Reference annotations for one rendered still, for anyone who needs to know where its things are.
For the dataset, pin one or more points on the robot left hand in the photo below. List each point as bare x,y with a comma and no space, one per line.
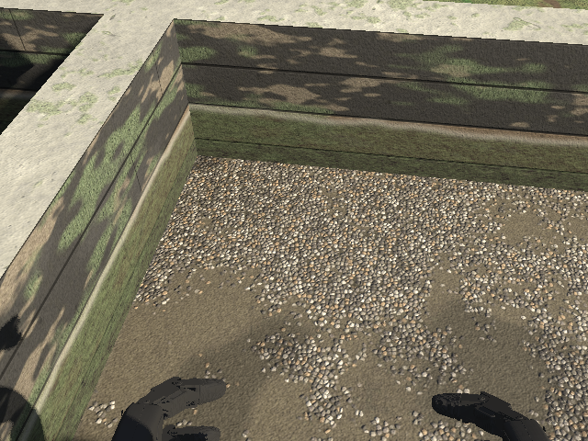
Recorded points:
143,420

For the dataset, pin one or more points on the robot right hand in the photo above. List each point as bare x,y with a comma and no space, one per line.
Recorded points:
491,414

